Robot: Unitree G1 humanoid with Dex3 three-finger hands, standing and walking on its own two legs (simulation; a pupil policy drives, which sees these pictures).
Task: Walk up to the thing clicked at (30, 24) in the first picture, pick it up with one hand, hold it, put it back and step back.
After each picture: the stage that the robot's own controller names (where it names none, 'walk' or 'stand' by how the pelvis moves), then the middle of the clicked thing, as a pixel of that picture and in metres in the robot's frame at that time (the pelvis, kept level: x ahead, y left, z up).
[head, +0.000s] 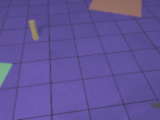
stand; (34, 30) +1.57 +0.52 -0.66
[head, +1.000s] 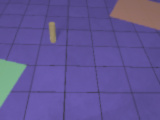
walk; (52, 32) +1.49 +0.23 -0.64
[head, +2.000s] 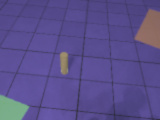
walk; (64, 63) +0.99 +0.11 -0.65
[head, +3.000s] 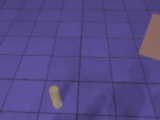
walk; (55, 97) +0.63 +0.20 -0.62
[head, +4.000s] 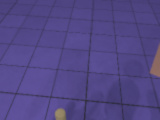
stand; out of the picture +0.47 +0.13 -0.63
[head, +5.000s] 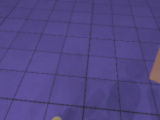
stand; out of the picture +0.43 +0.15 -0.65
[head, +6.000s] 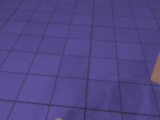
stand; out of the picture +0.43 +0.15 -0.66
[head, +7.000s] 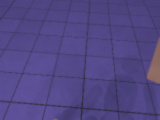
stand; out of the picture +0.41 +0.16 -0.66
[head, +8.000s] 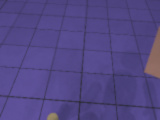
stand; out of the picture +0.42 +0.17 -0.65
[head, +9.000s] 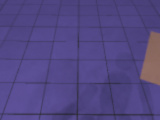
stand; out of the picture +0.36 +0.19 -0.66
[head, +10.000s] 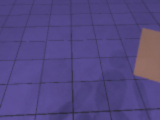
stand; out of the picture +0.36 +0.21 -0.66
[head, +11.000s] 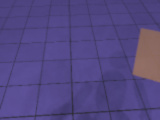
stand; out of the picture +0.36 +0.21 -0.66
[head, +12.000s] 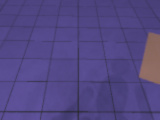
stand; out of the picture +0.39 +0.17 -0.66
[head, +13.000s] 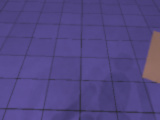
stand; out of the picture +0.38 +0.16 -0.66
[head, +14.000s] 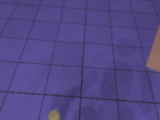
go down; out of the picture +0.40 +0.15 -0.64
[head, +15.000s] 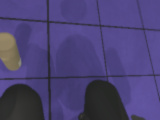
go down; (9, 54) +0.46 +0.24 -0.24
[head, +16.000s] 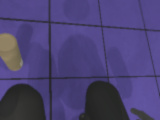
close in; (11, 55) +0.46 +0.24 -0.25
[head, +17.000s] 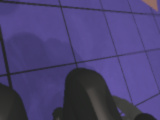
close in; out of the picture +0.42 +0.29 -0.16
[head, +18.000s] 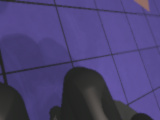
lift; out of the picture +0.41 +0.29 -0.15
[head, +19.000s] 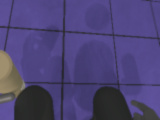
lift; (6, 79) +0.32 +0.23 -0.01
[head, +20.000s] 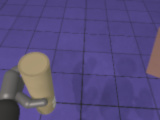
hold; (41, 88) +0.31 +0.12 +0.08
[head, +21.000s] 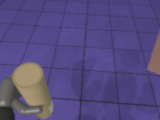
hold; (37, 95) +0.30 +0.14 +0.04
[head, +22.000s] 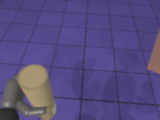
hold; (41, 97) +0.30 +0.13 +0.04
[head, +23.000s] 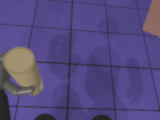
crouch; (28, 76) +0.37 +0.16 -0.02
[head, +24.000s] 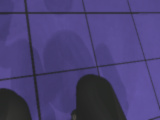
lower; out of the picture +0.45 +0.25 -0.08
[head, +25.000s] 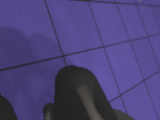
lower; out of the picture +0.44 +0.29 -0.16
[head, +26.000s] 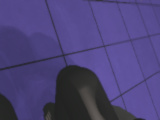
lower; out of the picture +0.43 +0.29 -0.16
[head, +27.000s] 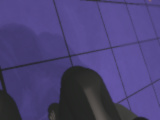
lower; out of the picture +0.41 +0.30 -0.16
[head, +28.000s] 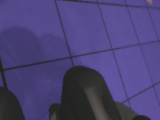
rest; out of the picture +0.40 +0.29 -0.16
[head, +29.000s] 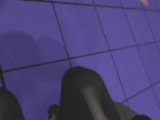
open; out of the picture +0.41 +0.27 -0.16
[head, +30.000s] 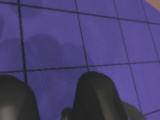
stand; out of the picture +0.41 +0.26 -0.18
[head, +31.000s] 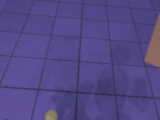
stand; out of the picture +0.39 +0.14 -0.56
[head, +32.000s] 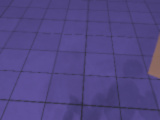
stand; out of the picture +0.39 +0.15 -0.60
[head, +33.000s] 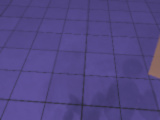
stand; out of the picture +0.39 +0.15 -0.60
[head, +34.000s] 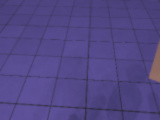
stand; out of the picture +0.41 +0.13 -0.65
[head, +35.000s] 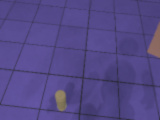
walk; (61, 101) +0.49 +0.12 -0.64
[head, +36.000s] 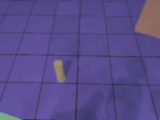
walk; (59, 71) +0.77 +0.19 -0.63
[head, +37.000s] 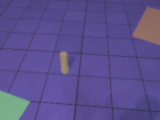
stand; (64, 63) +1.03 +0.14 -0.64
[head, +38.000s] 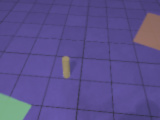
stand; (66, 67) +1.02 +0.12 -0.66
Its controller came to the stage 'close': yes
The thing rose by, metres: 0.68
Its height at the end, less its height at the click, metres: +0.00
